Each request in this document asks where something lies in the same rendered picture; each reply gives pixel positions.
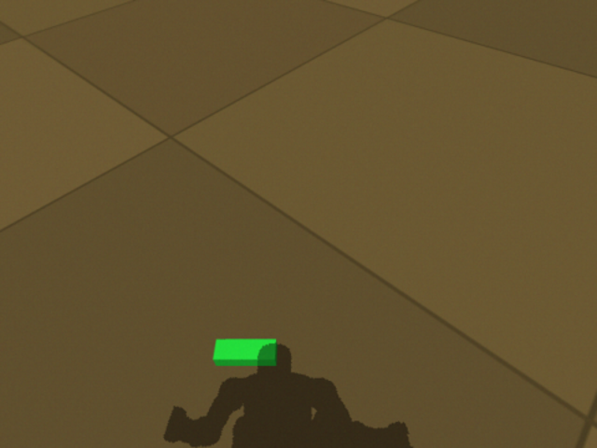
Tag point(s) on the carton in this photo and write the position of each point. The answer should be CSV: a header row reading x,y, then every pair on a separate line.
x,y
245,352

